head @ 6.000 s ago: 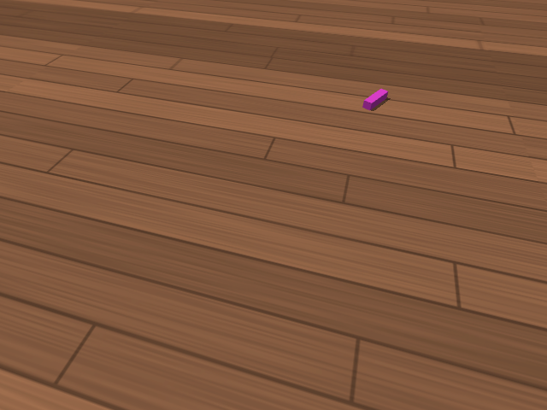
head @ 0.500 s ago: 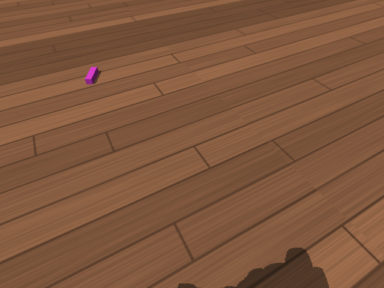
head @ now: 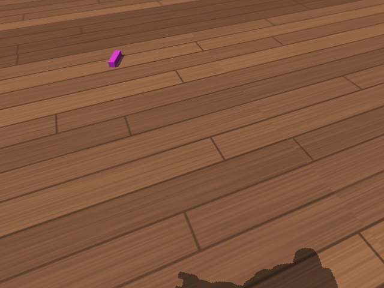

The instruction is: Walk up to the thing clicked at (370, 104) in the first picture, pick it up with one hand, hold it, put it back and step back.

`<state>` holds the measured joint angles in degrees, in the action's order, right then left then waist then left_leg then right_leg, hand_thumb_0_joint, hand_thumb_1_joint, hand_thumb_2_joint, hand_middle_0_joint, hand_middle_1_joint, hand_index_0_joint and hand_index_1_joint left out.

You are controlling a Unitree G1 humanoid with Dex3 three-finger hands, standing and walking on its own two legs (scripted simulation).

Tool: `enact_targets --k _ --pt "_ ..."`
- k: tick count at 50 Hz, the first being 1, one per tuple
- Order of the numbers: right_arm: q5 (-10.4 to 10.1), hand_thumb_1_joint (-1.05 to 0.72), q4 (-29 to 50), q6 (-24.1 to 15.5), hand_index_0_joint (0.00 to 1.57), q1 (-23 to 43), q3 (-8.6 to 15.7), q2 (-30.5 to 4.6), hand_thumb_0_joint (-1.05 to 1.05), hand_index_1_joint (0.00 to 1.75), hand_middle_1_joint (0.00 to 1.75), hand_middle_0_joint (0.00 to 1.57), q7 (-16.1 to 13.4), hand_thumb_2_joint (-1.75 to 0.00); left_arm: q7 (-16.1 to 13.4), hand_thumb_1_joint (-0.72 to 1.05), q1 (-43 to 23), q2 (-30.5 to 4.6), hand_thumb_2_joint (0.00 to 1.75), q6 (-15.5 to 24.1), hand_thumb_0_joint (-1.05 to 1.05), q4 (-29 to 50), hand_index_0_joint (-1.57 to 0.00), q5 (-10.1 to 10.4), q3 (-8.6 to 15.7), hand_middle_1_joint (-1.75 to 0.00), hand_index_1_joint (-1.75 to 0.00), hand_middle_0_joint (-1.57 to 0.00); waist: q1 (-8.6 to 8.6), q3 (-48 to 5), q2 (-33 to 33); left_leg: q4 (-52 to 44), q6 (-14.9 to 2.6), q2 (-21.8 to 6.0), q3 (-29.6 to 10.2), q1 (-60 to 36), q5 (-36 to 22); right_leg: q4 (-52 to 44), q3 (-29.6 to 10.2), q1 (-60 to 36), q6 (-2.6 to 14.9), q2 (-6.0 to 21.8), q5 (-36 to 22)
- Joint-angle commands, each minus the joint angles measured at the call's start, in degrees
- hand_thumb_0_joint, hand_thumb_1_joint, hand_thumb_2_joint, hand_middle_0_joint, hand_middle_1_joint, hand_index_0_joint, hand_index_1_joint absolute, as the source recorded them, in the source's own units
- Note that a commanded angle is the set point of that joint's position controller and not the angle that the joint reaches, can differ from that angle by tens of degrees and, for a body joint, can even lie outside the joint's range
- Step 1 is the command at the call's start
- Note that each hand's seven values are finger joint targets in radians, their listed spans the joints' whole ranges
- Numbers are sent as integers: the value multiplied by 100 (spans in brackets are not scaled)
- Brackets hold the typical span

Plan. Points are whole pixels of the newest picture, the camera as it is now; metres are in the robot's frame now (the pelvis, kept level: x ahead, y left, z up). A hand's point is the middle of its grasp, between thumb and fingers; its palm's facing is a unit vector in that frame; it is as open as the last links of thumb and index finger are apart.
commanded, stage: walk up
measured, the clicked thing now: (115, 58) +2.24 +0.72 -0.74
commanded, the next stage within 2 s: stand in 1.20 s
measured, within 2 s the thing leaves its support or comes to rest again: neither
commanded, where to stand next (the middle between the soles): +0.03 +0.00 m, yaw +17 degrees
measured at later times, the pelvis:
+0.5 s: pelvis +0.00 +0.01 -0.01, yaw +10 degrees
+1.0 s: pelvis +0.01 +0.00 +0.00, yaw +16 degrees
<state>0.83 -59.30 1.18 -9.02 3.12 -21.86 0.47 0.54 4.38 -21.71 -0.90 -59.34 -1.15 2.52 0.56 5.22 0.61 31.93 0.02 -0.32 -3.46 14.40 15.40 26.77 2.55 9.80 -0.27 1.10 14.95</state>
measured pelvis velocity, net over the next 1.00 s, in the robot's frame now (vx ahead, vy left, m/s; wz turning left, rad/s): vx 0.01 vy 0.00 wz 0.27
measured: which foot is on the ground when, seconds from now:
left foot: down 0.00-1.00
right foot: down 0.00-0.16, up 0.18-0.44, down 0.46-1.00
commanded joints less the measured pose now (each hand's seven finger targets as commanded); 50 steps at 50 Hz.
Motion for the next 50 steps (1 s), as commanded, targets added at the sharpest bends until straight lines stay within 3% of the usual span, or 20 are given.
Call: enact_targets --k 1,6,7,8,9,10,13,18,21,23,24,25,27,30,32,33,34,37,39,50 --pt "37 -90 693 -63 20 -90 328 -1156 0 30 30 20 -63 -90 -71 90 -432 -1541 90 88 0 721 -20 -93 436 -30 -30 -20 -97 -255 -1142 1826 -100 -140 148 673 1647 -1113 -1664 235 1563 2231 -877" --pt "70 -90 659 -207 20 -745 348 -1072 0 30 30 20 2 -90 0 90 -551 -1510 90 21 0 976 -20 -71 385 -30 -30 -20 179 -620 -921 -547 -127 63 582 -265 -65 361 -409 -8 830 1342 -1370" --pt "125 -90 610 -269 20 -856 398 -1218 0 30 30 20 -37 -90 13 90 -367 -1254 90 -26 0 985 -20 -22 328 -30 -30 -20 167 -702 -294 -1221 -182 -115 110 -760 -641 1145 -66 332 544 1021 -788" --pt "208 -90 704 -339 20 -781 528 -1734 0 30 30 20 -85 -90 28 90 -215 -793 90 -70 0 1092 -20 42 208 -30 -30 -20 56 -706 1157 -1651 -589 -1393 -1895 -1187 -1609 2196 359 1379 129 206 794" --pt "173 -90 923 -386 20 -549 559 -2090 0 30 30 20 -120 -90 -17 90 -16 -987 90 -161 0 1012 -20 43 291 -30 -30 -20 -29 -797 1028 -1623 -1304 -1930 -2830 -749 -1261 2432 -427 1338 65 88 2001" --pt "96 -90 971 -393 20 -366 548 -2015 0 30 30 20 -142 -90 -28 90 -64 -1237 90 -169 0 937 -20 57 338 -30 -30 -20 -34 -633 767 -1578 -1551 -1907 -2747 -297 -1063 2852 -677 1152 86 211 2056" --pt "86 -90 1044 -429 20 -172 354 -1497 0 30 30 20 -243 -90 -1 90 172 -1071 90 -132 0 855 -20 101 323 -30 -30 -20 -190 -653 804 -984 -1141 -1330 -1502 -869 -2203 2335 -640 1369 147 349 1495" --pt "61 -90 1117 -366 20 -480 322 -1497 0 30 30 20 -251 -90 -26 90 127 -986 90 -39 0 935 -20 55 303 -30 -30 -20 26 -911 864 -447 -1132 -1182 -1212 -826 -3536 1282 -327 671 89 66 1168" --pt "-40 -90 1265 -250 20 -64 281 -1425 0 30 30 20 -222 -90 -74 90 526 -958 90 37 0 741 -20 47 320 -30 -30 -20 -246 -922 665 -17 -790 -857 -957 -104 -2419 -163 -161 -307 230 -80 -56" --pt "-135 -90 1381 -224 20 -42 156 -1037 0 30 30 20 -187 -90 -112 90 544 -1400 90 148 0 763 -20 -77 403 -30 -30 -20 -216 -867 -261 675 -319 -229 -557 715 -1196 -673 -1361 -741 618 1003 -725" --pt "-152 -90 1332 -179 20 -26 170 -966 0 30 30 20 -209 -90 -87 90 219 -1672 90 147 0 828 -20 -14 413 -30 -30 -20 -138 -683 -830 1099 -165 348 -29 542 714 -954 -2026 3 1245 1829 -591" --pt "-98 -90 1171 -154 20 -311 242 -1085 0 30 30 20 -220 -90 -47 90 -177 -1702 90 165 0 1002 -20 -40 408 -30 -30 -20 26 -546 -1098 1641 -77 174 98 259 1687 -818 -2290 465 1593 2190 -879" --pt "-86 -90 1054 -164 20 -397 233 -1123 0 30 30 20 -146 -90 -41 90 -224 -1389 90 192 0 1030 -20 -28 325 -30 -30 -20 48 -233 -923 1460 -136 127 -4 335 1644 -615 -1589 493 1347 1738 -1199" --pt "-40 -90 860 -319 20 -642 181 -945 0 30 30 20 -101 -90 -30 90 -131 -1344 90 167 0 921 -20 7 298 -30 -30 -20 130 -548 -1136 -707 -187 22 71 -556 -387 269 -772 281 674 1147 -1930" --pt "90 -90 961 -428 20 -266 276 -1434 0 30 30 20 -126 -90 -9 90 121 -870 90 112 0 974 -20 93 192 -30 -30 -20 -140 -819 114 -1069 -730 -1189 -1813 -1127 -1697 1108 -211 1015 78 327 -494" --pt "5 -90 993 -439 20 -80 297 -1641 0 30 30 20 -119 -90 -39 90 176 -1005 90 41 0 841 -20 111 230 -30 -30 -20 -158 -699 444 -1058 -1233 -1564 -2017 -338 -1442 1139 -298 474 86 226 1256" --pt "2 -90 981 -445 20 130 261 -1530 0 30 30 20 -108 -90 -40 90 166 -1044 90 63 0 791 -20 99 224 -30 -30 -20 -210 -623 394 -1107 -1212 -1487 -1909 -91 -1255 1056 -376 258 152 244 1361" --pt "-63 -90 939 -405 20 426 96 -1186 0 30 30 20 -128 -90 -49 90 306 -1058 90 199 0 593 -20 96 204 -30 -30 -20 -297 -709 443 -609 -449 -703 -793 -124 -1974 -154 -493 -324 241 466 -681" --pt "-102 -90 833 -366 20 234 51 -1057 0 30 30 20 -120 -90 -41 90 98 -1211 90 226 0 585 -20 74 196 -30 -30 -20 -94 -853 294 -674 -244 -383 -540 -257 -1322 -233 -626 -436 355 669 -1050" --pt "-90 -90 383 -331 20 475 7 -1086 0 30 30 20 -107 -90 -50 90 -180 -1107 90 228 0 218 -20 65 155 -30 -30 -20 -102 -789 -13 -1022 -213 -438 -604 -518 -1557 -751 -393 -606 225 665 -791"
